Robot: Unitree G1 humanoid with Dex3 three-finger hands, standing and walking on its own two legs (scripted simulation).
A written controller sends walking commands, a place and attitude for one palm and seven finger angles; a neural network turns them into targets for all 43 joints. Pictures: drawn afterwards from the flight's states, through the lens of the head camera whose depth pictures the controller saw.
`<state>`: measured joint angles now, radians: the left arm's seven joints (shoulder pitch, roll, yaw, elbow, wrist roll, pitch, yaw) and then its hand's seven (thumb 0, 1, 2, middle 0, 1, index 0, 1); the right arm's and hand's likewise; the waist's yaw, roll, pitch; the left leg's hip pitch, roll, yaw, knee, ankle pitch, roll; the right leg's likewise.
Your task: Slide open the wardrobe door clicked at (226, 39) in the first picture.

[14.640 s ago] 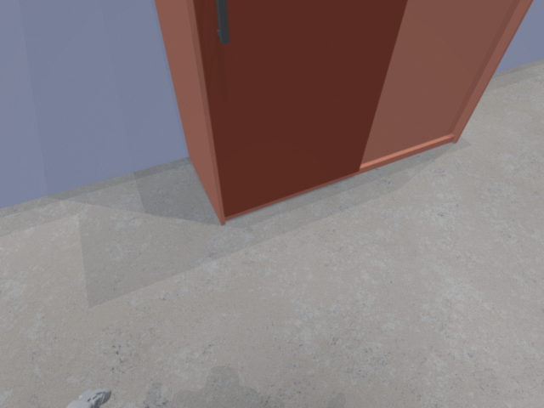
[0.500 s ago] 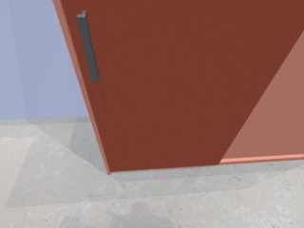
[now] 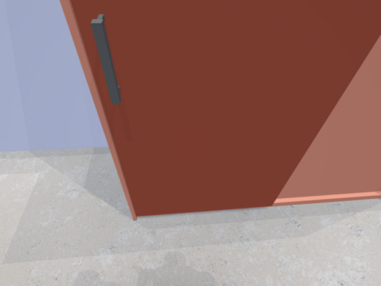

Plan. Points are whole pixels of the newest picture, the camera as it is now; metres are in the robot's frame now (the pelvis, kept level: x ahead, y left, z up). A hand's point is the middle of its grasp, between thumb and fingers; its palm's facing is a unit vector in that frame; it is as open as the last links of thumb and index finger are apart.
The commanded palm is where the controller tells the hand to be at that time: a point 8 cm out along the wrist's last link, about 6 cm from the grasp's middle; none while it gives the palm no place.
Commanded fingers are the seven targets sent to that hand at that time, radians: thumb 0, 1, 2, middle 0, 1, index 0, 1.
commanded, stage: look again from close up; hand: left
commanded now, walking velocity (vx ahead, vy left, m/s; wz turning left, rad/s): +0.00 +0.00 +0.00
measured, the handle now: (109, 62) +0.56 +0.24 +0.19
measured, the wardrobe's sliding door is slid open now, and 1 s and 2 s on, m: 0.00 0.00 0.00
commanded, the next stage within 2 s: shuffle to correct the standing spot in 0.92 s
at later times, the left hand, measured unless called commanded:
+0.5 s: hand out of the picture +0.00 +0.16 -0.18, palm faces +0.03 -0.99 -0.15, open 7.4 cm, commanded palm none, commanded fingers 0.00 0.90 0.90 -0.20 -0.30 -0.20 -0.30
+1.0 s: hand out of the picture +0.00 +0.16 -0.18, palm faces +0.03 -0.99 -0.15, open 7.4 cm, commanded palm none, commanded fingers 0.00 0.90 0.90 -0.20 -0.30 -0.20 -0.30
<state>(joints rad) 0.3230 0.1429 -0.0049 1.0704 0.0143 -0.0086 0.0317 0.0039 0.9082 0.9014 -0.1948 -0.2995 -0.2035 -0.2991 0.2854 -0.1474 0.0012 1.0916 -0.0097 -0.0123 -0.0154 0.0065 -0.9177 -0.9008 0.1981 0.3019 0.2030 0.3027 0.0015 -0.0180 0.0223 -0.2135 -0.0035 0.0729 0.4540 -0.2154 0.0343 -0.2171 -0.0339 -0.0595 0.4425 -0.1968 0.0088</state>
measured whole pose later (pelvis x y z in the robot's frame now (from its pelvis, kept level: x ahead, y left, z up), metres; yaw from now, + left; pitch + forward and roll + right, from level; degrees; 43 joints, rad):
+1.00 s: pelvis +0.01 +0.00 +0.00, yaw -1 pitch -1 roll +0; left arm 0.32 0.14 0.00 1.09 0.01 -0.01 0.03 0.00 0.91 0.90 -0.19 -0.30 -0.20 -0.30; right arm 0.29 -0.13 0.00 1.12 -0.01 -0.02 -0.02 0.00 -0.91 -0.90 0.20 0.30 0.20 0.30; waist 0.00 -0.02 0.03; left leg -0.19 0.00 0.08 0.44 -0.22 0.03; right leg -0.20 -0.03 -0.05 0.43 -0.20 0.01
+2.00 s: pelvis +0.15 +0.00 -0.01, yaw +11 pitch -2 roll +2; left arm 0.11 0.14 0.04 0.95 0.01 0.00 0.04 0.00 0.91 0.90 -0.20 -0.30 -0.21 -0.30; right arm 0.22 -0.17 -0.07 1.03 -0.01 0.05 -0.03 0.00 -0.91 -0.90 0.20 0.30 0.20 0.30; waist -0.02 -0.02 0.14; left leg -0.44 -0.04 -0.03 1.23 -0.51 -0.03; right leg -0.39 -0.04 -0.13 0.57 -0.15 -0.09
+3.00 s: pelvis +0.11 -0.02 +0.00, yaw +9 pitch -2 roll -1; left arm 0.33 0.07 0.00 1.15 0.01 0.00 0.03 0.00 0.91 0.90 -0.19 -0.30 -0.20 -0.30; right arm 0.27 -0.12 -0.01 1.14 -0.01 -0.01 -0.05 0.03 -0.95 -0.90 0.20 0.30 0.20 0.30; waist 0.02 -0.05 0.03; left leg -0.22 0.05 0.10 0.50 -0.24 0.00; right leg -0.10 0.02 -0.08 0.43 -0.30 -0.03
